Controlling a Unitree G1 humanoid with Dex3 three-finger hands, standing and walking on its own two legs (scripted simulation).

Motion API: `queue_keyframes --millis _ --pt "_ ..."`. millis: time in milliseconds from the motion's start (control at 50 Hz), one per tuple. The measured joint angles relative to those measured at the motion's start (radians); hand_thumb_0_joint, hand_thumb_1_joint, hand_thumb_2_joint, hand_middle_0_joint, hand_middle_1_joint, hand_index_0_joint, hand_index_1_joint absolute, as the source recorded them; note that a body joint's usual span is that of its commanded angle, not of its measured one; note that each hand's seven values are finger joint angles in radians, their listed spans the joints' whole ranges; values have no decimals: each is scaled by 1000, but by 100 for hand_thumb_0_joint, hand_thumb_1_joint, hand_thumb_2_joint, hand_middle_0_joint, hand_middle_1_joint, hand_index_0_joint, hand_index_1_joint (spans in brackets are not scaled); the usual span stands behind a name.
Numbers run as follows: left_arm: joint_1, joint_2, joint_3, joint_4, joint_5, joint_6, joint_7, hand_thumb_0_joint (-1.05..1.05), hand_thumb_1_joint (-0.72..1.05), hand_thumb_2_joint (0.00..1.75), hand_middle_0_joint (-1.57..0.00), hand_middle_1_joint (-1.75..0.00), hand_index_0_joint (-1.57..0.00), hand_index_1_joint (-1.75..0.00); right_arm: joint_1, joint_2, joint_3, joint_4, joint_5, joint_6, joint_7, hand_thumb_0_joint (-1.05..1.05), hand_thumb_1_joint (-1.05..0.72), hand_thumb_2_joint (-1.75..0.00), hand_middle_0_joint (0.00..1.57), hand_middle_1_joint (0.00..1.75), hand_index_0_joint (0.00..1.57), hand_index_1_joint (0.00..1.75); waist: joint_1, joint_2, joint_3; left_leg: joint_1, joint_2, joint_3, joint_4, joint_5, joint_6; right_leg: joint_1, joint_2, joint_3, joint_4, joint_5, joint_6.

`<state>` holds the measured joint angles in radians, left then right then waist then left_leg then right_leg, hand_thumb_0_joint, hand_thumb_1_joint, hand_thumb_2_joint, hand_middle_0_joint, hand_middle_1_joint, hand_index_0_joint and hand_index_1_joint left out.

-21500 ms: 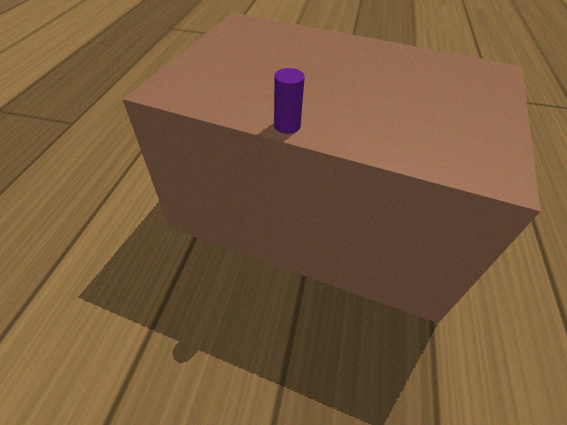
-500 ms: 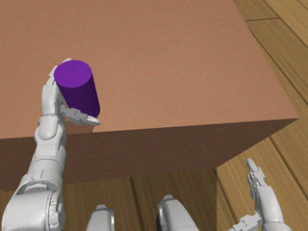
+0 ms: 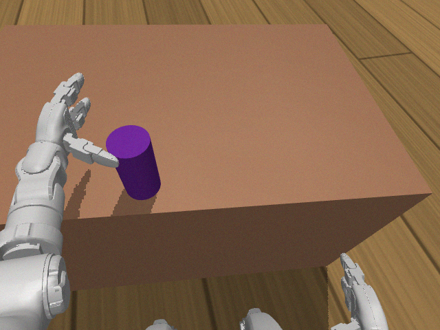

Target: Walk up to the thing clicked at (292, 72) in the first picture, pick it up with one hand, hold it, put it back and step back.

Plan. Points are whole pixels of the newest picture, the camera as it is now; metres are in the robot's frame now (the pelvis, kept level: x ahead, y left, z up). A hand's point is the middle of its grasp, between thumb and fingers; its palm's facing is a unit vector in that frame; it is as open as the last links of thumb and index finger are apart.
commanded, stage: sink last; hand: left
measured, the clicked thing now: (136, 165) +0.44 +0.13 +0.01
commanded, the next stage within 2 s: home in 1.14 s
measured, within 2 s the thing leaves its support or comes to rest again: neither
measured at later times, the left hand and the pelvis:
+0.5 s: hand (53, 234) +0.28 +0.23 +0.06, palm faces +0.20 -0.94 -0.28, open 17.6 cm; pelvis +0.03 +0.00 +0.02, yaw +1 degrees
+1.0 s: hand out of the picture +0.18 +0.27 +0.09, palm faces +0.38 -0.84 -0.39, open 17.3 cm; pelvis +0.00 -0.01 +0.01, yaw +3 degrees
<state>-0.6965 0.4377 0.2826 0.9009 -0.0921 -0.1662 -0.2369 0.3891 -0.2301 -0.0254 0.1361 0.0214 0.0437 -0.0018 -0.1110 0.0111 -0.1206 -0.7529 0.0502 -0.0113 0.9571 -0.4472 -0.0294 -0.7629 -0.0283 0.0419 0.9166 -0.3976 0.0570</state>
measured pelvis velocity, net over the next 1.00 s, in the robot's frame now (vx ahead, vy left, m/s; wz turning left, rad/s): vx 0.00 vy -0.01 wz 0.04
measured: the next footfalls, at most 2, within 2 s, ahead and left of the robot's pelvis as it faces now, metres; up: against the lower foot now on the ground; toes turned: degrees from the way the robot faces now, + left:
none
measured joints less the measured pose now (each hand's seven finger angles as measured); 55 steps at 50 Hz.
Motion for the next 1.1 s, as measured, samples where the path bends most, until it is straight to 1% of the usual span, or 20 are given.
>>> queue_keyframes --millis 40,100,140,180,240,300,360,420,480,520,560,640,700,780,860,920,1000,1100 --pt "21 -4 -13 -6 24 32 27 -1 -48 8 -12 -8 -12 -8 5 -6 -14 -7 7 16 -2 -1 55 -5 6 5 6 6 2 1 12 37 -1 9 -30 10 2 32 -2 7 -26 9 2" --pt "79 -8 -7 -59 56 70 68 -1 -51 8 -10 -7 -9 -7 7 -23 -50 -6 16 37 -9 -1 56 -5 6 5 6 6 6 -1 19 82 -1 20 -71 22 3 70 -2 16 -60 21 2" --pt "122 -1 -1 -93 68 82 96 -1 -53 8 -10 -7 -8 -8 13 -36 -72 -11 22 53 -19 -1 56 -5 6 5 6 6 11 -6 22 111 -1 25 -92 27 3 95 -2 19 -76 24 2" --pt "165 7 3 -136 71 89 123 -1 -55 9 -9 -6 -7 -8 20 -43 -85 -15 27 58 -27 -1 56 -5 6 5 6 6 20 -13 24 136 -1 24 -110 30 2 119 -3 17 -89 25 0" --pt "253 8 -2 -230 68 99 158 -1 -57 9 -8 -6 -6 -8 30 -38 -92 -8 34 56 -28 -1 56 -5 5 5 6 6 40 -20 19 166 -1 18 -132 34 -1 150 -3 10 -109 25 -3" --pt "377 -13 -19 -362 59 110 181 -1 -58 9 -8 -5 -5 -8 37 -27 -92 0 38 52 -19 -1 55 -6 5 5 6 6 66 -20 13 191 -2 12 -145 33 -4 179 -5 2 -122 21 -6" --pt "537 -57 -45 -526 48 122 197 -1 -59 9 -7 -5 -4 -7 31 -16 -93 6 45 47 -10 -1 54 -6 5 5 6 6 89 -12 10 215 -4 6 -149 26 -5 207 -8 -5 -129 13 -6" --pt "716 -103 -70 -703 40 140 211 -1 -59 9 -7 -5 -4 -7 23 -14 -102 7 51 45 -9 -1 54 -6 5 5 6 6 105 -3 12 239 -8 3 -151 19 -4 232 -13 -8 -129 3 -5" --pt "875 -134 -88 -840 34 154 219 -1 -58 8 -7 -5 -4 -7 26 -9 -107 12 56 47 -12 -1 53 -6 5 5 6 6 119 -1 13 255 -12 0 -152 13 -5 249 -17 -12 -124 -7 -5" --pt "968 -142 -89 -920 30 167 225 -1 -58 7 -7 -5 -4 -7 35 -3 -107 13 56 54 -14 -1 53 -6 5 5 6 6 126 -1 14 259 -14 -5 -148 10 -6 253 -19 -17 -118 -14 -5" --pt "1046 -141 -80 -992 26 176 232 -1 -57 7 -7 -4 -4 -6 47 4 -105 12 57 59 -17 -1 53 -6 5 5 6 6 133 -2 16 261 -15 -10 -143 7 -7 256 -20 -22 -110 -20 -7" --pt "1162 -125 -39 -1090 22 180 254 -1 -55 6 -7 -4 -4 -5 65 13 -105 -5 55 64 -29 -1 54 -6 6 5 6 6 143 6 20 258 -16 -19 -129 2 -10 257 -22 -30 -95 -29 -9" --pt "1220 -118 -6 -1122 20 184 265 -1 -53 6 -6 -4 -4 -5 68 9 -121 -26 53 60 -40 -1 55 -5 6 5 6 6 147 17 17 256 -19 -22 -120 1 -10 254 -25 -32 -83 -32 -9" --pt "1266 -118 19 -1148 18 181 269 -1 -50 6 -5 -3 -4 -4 77 -7 -143 -49 50 41 -51 -1 57 -5 6 5 6 6 154 23 8 251 -25 -24 -110 3 -9 250 -30 -33 -68 -36 -9" --pt "1237 -118 38 -1136 19 174 270 -1 -49 5 -5 -3 -3 -3 81 -13 -150 -39 47 24 -60 -1 58 -4 6 5 6 6 160 14 9 247 -30 -28 -105 11 -10 244 -35 -36 -55 -34 -10" --pt "1211 -119 49 -1125 19 164 272 -1 -49 5 -4 -3 -3 -3 87 -6 -145 -33 45 13 -61 -1 58 -4 5 5 6 6 156 2 12 238 -30 -29 -103 18 -12 234 -34 -36 -50 -29 -13" --pt "1210 -125 41 -1123 21 147 271 -1 -48 5 -4 -3 -3 -3 93 -3 -148 -26 44 -5 -58 -1 59 -4 6 5 6 6 143 -4 27 232 -25 -26 -99 24 -14 227 -29 -32 -48 -19 -15" --pt "1244 -141 -2 -1148 24 126 273 -1 -49 5 -4 -3 -3 -3 89 -2 -154 -3 41 -27 -58 -1 58 -4 5 5 6 6 133 1 39 220 -21 -20 -90 26 -13 213 -23 -25 -45 -11 -15"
